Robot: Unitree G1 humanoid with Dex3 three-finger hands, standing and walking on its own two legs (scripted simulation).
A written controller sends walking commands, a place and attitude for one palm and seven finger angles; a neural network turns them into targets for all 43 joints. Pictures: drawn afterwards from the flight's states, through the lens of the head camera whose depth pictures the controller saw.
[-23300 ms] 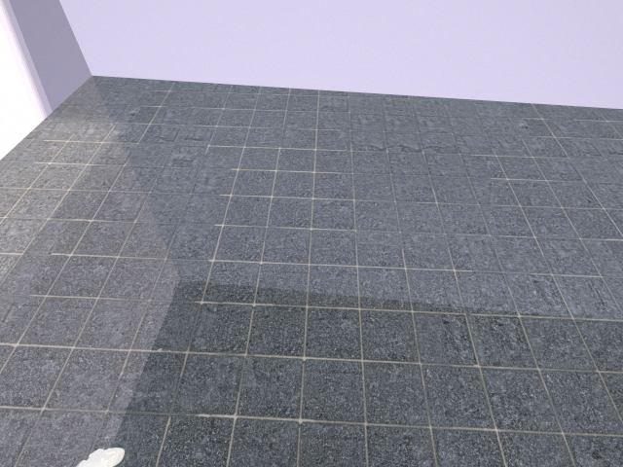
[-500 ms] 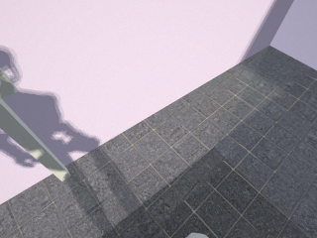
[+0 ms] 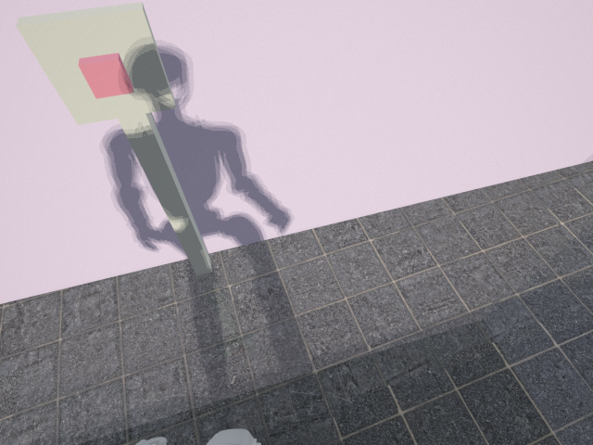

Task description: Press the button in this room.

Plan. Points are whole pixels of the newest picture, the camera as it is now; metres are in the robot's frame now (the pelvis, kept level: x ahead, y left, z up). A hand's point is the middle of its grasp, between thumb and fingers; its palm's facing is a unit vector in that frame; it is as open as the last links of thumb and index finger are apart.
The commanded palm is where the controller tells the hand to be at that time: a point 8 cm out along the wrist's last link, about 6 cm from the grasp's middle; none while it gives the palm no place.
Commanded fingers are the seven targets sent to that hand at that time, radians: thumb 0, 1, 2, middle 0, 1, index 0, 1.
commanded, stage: turn to face it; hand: left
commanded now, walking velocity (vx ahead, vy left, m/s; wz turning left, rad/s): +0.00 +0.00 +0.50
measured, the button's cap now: (107, 75) +0.70 +0.40 +0.09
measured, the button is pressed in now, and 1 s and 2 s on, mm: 0 0 0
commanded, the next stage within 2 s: take the last steps up to it in 0.52 s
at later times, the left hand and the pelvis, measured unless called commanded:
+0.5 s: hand out of the picture +0.05 +0.24 -0.16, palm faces +0.20 -0.94 -0.27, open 7.4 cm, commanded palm none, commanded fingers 0.00 0.90 0.90 -0.20 -0.30 -0.20 -0.30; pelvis +0.00 +0.02 +0.00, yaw +11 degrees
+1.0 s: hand out of the picture -0.09 +0.19 -0.18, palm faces +0.37 -0.91 -0.18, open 7.4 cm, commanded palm none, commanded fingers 0.00 0.90 0.90 -0.20 -0.30 -0.20 -0.30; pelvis +0.03 +0.04 +0.00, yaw +17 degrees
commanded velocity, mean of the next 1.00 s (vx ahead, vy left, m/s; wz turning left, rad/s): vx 0.12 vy -0.02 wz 0.18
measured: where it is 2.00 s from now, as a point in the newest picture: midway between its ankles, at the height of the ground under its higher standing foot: (288, 403)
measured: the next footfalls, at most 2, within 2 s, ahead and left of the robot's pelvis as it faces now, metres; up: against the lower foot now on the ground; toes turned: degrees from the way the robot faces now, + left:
left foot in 0.08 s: +0.00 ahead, +0.14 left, +0.00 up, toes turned +9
right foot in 0.54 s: +0.06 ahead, -0.09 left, +0.00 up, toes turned +8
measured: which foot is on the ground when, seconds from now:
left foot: up 0.00-0.06, down 0.08-0.54, up 0.56-0.96, down 0.98-1.00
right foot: down 0.00-0.08, up 0.10-0.52, down 0.54-1.00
